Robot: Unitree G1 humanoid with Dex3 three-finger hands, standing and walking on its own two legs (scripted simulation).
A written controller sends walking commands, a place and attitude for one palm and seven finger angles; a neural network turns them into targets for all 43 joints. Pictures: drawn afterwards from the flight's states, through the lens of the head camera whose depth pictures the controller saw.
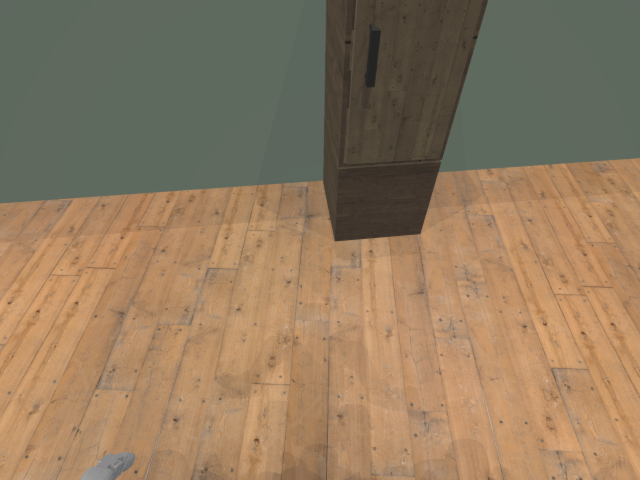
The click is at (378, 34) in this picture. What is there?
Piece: cupboard door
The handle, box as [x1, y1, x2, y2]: [365, 24, 380, 86]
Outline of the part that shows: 373,24 370,24 369,27 370,40 367,71 365,73 366,86 374,86 380,34 379,28 376,28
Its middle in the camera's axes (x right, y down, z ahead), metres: +0.14 -0.50 +1.06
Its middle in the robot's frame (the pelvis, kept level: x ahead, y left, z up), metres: +1.14 -0.09 +0.04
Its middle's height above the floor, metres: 0.81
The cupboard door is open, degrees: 0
